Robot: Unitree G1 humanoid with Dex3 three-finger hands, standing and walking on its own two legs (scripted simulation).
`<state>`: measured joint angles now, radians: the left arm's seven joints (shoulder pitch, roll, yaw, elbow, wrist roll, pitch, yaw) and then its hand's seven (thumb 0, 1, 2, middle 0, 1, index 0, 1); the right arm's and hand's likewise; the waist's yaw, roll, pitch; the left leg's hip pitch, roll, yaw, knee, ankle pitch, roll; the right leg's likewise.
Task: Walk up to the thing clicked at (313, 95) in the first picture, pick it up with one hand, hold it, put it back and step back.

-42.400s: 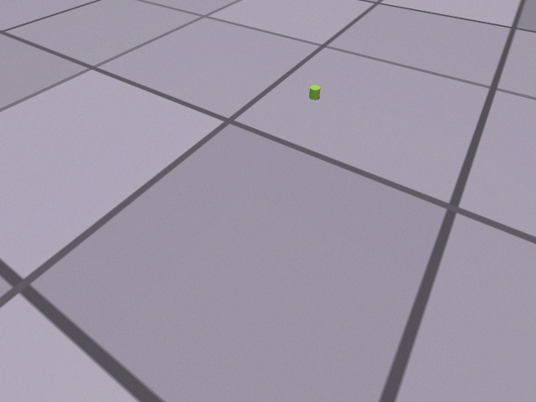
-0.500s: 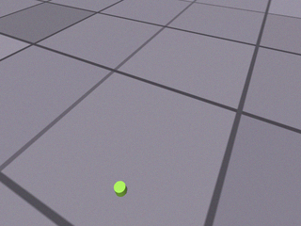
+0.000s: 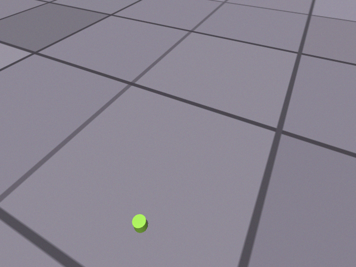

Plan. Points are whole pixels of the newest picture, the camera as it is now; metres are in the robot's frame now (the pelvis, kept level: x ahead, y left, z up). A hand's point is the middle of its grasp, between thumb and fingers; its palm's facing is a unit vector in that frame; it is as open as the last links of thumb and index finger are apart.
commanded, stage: stand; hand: left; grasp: from above
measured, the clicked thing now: (139, 223) +0.49 +0.23 -0.74
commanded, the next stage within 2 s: step back in 1.32 s
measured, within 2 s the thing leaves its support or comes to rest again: neither
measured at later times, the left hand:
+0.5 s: hand out of the picture +0.08 +0.24 -0.16, palm faces +0.00 -0.94 -0.33, open 7.3 cm
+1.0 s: hand out of the picture +0.08 +0.24 -0.16, palm faces -0.01 -0.94 -0.33, open 7.3 cm
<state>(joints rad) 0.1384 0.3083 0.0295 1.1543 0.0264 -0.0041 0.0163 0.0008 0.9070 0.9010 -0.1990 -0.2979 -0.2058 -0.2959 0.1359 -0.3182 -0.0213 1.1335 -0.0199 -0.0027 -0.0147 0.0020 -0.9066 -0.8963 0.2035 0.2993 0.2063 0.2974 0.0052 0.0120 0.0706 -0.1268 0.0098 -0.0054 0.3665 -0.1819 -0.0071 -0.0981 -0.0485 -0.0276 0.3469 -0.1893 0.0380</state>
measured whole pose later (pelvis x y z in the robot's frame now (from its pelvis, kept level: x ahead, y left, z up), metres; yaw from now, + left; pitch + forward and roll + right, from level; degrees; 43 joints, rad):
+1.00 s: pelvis +0.01 +0.00 +0.00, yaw +0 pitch -2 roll +0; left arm 0.11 0.32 0.02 1.15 0.02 -0.01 0.00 0.00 0.91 0.90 -0.20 -0.30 -0.21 -0.30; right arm 0.11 -0.34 -0.01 1.15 -0.01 -0.01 -0.01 0.00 -0.91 -0.90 0.20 0.30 0.21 0.30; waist 0.00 0.01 0.07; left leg -0.11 0.01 0.00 0.34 -0.19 -0.01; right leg -0.09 -0.04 -0.02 0.33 -0.19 0.03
